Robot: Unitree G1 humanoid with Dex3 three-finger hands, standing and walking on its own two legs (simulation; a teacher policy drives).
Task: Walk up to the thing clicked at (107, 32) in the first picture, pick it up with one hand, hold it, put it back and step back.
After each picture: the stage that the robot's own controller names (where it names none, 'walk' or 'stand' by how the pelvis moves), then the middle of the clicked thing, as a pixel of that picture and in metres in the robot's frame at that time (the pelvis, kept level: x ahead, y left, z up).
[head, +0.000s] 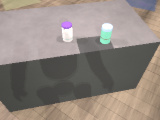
stand; (106, 33) +0.80 -0.13 -0.12
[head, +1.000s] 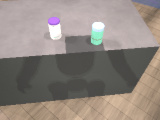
walk; (97, 33) +0.72 -0.05 -0.09
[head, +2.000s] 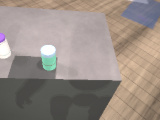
walk; (48, 58) +0.53 +0.17 -0.09
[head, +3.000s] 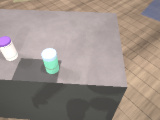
stand; (50, 61) +0.51 +0.18 -0.08
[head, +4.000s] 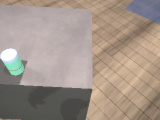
walk; (13, 62) +0.48 +0.34 -0.09
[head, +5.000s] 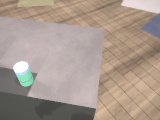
stand; (24, 74) +0.48 +0.30 -0.12
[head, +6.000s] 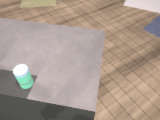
stand; (23, 76) +0.47 +0.31 -0.12
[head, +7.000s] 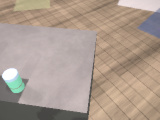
stand; (14, 81) +0.45 +0.36 -0.13
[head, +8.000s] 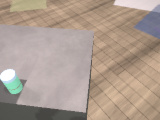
stand; (12, 82) +0.44 +0.37 -0.13
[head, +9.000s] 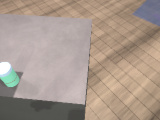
rise first; (7, 74) +0.45 +0.37 -0.12
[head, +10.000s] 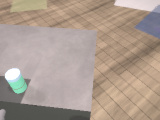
rise first; (16, 81) +0.44 +0.35 -0.12
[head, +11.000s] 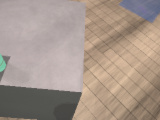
go down; out of the picture +0.47 +0.34 -0.06
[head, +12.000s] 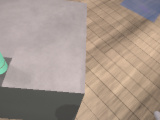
go down; out of the picture +0.46 +0.33 -0.06
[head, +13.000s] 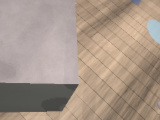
close in; out of the picture +0.45 +0.34 -0.02
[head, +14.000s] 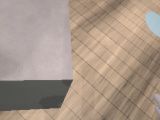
close; out of the picture +0.47 +0.32 +0.00
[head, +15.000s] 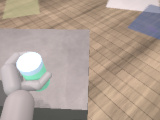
lift; (35, 72) +0.32 +0.16 +0.14
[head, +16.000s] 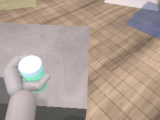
hold; (34, 74) +0.34 +0.18 +0.08
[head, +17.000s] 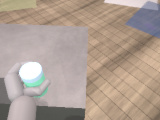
hold; (35, 80) +0.33 +0.17 +0.06
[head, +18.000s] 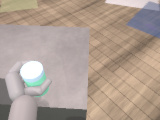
hold; (36, 79) +0.33 +0.17 +0.07
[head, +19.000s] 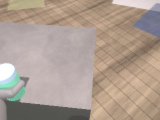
crouch; (9, 82) +0.32 +0.26 +0.06
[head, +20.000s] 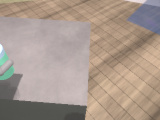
lower; out of the picture +0.38 +0.29 +0.08
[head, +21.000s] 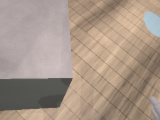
lower; out of the picture +0.46 +0.33 +0.01
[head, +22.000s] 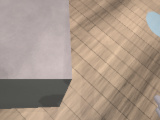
lower; out of the picture +0.43 +0.35 +0.00
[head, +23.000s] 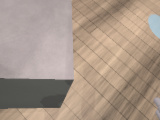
lower; out of the picture +0.44 +0.34 +0.00
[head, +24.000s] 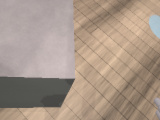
lower; out of the picture +0.43 +0.34 +0.00
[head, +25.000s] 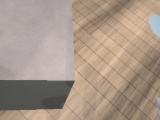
open; out of the picture +0.43 +0.34 -0.01
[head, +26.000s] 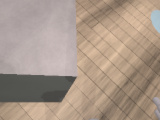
sink last; out of the picture +0.43 +0.34 -0.01
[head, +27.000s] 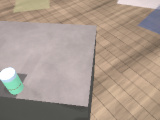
sink last; (12, 81) +0.42 +0.36 -0.07
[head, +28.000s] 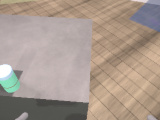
stand; (7, 79) +0.41 +0.34 -0.06
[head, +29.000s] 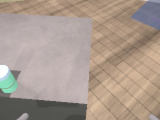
stand; (5, 79) +0.41 +0.35 -0.06
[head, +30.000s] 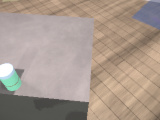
stand; (9, 77) +0.42 +0.33 -0.07
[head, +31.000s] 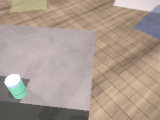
stand; (16, 86) +0.42 +0.33 -0.12
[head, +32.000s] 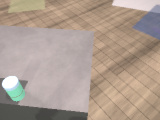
stand; (14, 88) +0.41 +0.34 -0.13
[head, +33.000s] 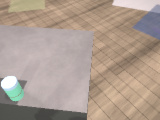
stand; (13, 88) +0.41 +0.34 -0.13
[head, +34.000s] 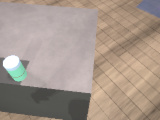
walk; (15, 68) +0.45 +0.32 -0.11
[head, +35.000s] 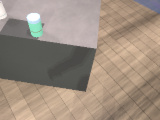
walk; (35, 25) +0.71 +0.27 -0.10
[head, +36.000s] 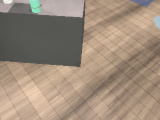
stand; (35, 3) +1.05 +0.38 -0.10
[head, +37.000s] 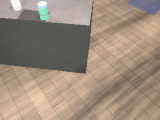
stand; (43, 10) +1.04 +0.31 -0.12
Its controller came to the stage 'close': yes
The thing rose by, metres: 0.23
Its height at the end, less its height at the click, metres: +0.00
